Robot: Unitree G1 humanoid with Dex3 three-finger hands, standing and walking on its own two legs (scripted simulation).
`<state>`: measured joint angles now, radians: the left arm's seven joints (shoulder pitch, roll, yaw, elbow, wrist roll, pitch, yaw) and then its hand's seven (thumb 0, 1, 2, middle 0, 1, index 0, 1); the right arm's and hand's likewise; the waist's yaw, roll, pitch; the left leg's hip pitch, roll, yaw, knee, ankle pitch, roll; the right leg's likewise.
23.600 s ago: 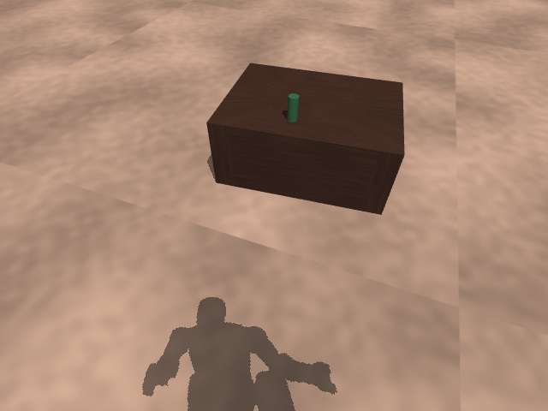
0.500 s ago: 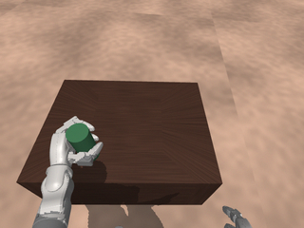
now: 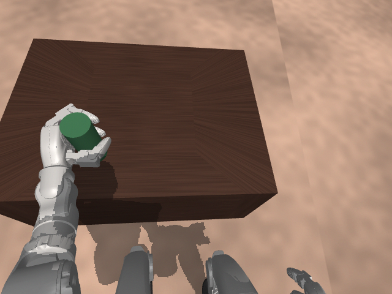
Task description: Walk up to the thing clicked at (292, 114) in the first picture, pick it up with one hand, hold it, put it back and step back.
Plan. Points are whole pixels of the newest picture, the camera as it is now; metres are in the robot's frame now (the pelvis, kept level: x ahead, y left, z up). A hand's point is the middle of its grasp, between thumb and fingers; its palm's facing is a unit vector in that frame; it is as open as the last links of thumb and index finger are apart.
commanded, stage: crouch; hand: left
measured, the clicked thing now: (86, 140) +0.43 +0.20 +0.02
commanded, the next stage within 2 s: lower in 0.80 s
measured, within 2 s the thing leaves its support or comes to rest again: rests again in 1.78 s
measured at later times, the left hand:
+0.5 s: hand (100, 137) +0.48 +0.20 -0.07, palm faces +0.14 -0.99 -0.02, open 7.5 cm
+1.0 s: hand (105, 136) +0.51 +0.20 -0.11, palm faces +0.15 -0.99 -0.03, open 7.5 cm
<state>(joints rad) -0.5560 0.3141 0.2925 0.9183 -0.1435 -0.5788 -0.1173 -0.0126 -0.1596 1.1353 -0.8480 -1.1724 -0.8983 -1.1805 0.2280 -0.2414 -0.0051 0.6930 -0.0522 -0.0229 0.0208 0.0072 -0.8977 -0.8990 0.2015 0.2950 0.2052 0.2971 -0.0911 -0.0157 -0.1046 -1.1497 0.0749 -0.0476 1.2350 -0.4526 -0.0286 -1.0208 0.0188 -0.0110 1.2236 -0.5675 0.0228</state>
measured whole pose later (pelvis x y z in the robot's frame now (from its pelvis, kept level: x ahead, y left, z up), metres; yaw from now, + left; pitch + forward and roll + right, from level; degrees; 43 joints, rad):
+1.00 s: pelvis -0.02 +0.00 -0.12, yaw -5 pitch +34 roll -6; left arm -0.90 0.52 0.45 1.12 -0.03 -0.51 -0.10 -0.01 -0.16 1.14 -0.85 -1.17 -0.90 -1.17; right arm 0.21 -0.23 0.05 0.71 -0.09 0.04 0.05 0.00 -0.92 -0.90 0.20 0.29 0.20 0.30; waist -0.16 0.02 -0.17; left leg -1.75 0.11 -0.11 1.71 -0.57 -0.03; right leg -1.61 0.07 -0.03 1.69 -0.69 0.03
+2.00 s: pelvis -0.04 +0.00 -0.22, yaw -7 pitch +35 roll -7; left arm -1.01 0.63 0.48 1.14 0.00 -0.45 -0.13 -0.01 -0.16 1.14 -0.85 -1.17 -0.90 -1.18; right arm 0.19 -0.25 0.08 0.71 -0.10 0.08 0.04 0.00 -0.92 -0.90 0.20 0.29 0.20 0.30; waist -0.18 0.00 -0.12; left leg -2.06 0.10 -0.15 2.03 -0.61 -0.04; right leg -1.91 0.08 -0.04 2.03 -0.75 0.04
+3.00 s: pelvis -0.04 +0.00 -0.18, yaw -6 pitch +35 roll -6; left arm -1.04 0.73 0.54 1.04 -0.03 -0.30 -0.15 -0.01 -0.53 0.08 -0.14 -0.12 -0.16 -0.10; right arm 0.20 -0.24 0.07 0.69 -0.05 0.10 0.01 0.00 -0.91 -0.90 0.20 0.30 0.21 0.30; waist -0.17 0.02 -0.14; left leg -1.92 0.11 -0.13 1.90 -0.60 -0.04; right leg -1.78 0.08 -0.04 1.89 -0.73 0.03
